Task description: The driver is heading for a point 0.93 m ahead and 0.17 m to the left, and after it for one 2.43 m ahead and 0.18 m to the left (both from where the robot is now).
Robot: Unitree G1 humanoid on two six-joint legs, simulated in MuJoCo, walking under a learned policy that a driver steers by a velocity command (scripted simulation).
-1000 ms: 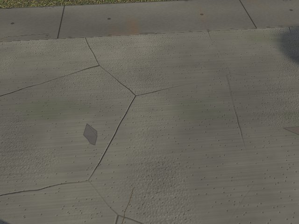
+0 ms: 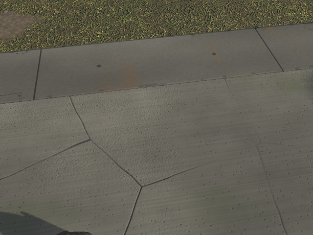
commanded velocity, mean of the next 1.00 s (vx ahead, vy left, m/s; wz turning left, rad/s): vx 0.89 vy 0.00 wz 0.26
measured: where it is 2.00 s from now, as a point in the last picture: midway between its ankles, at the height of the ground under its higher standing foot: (137, 122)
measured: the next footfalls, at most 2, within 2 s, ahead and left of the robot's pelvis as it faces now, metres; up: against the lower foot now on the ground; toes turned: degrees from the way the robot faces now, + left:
right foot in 0.14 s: +0.35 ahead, -0.07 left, +0.00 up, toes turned -4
left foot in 0.62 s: +0.81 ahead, +0.07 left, +0.00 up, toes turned +5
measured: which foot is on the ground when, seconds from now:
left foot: down 0.00-0.16, up 0.18-0.60, down 0.62-1.00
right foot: up 0.00-0.12, down 0.14-0.62, up 0.64-1.00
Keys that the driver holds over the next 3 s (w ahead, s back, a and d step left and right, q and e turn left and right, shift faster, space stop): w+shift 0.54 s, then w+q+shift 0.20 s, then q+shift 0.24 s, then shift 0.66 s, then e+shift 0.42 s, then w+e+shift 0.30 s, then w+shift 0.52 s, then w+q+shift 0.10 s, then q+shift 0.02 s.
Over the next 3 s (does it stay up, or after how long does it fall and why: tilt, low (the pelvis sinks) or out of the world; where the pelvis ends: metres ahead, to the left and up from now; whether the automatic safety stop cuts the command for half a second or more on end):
stays up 1.59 -0.01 -0.02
